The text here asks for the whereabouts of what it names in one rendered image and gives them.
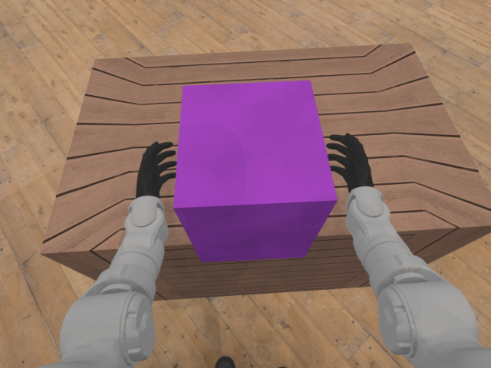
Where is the left robot upper arm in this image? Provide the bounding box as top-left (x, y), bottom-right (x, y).
top-left (39, 291), bottom-right (156, 368)

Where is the carton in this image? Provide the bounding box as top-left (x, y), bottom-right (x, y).
top-left (173, 80), bottom-right (338, 262)

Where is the left robot forearm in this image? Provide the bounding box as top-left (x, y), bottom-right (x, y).
top-left (60, 195), bottom-right (169, 355)

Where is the pedestal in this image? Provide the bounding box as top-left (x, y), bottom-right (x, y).
top-left (40, 43), bottom-right (491, 301)

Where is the right robot upper arm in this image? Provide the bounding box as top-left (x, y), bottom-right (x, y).
top-left (378, 281), bottom-right (491, 368)

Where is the right robot hand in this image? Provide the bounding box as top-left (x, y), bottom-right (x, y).
top-left (326, 133), bottom-right (374, 193)

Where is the right robot forearm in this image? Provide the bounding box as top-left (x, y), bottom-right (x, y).
top-left (345, 186), bottom-right (479, 341)

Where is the left robot hand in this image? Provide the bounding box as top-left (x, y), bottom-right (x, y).
top-left (136, 142), bottom-right (176, 198)

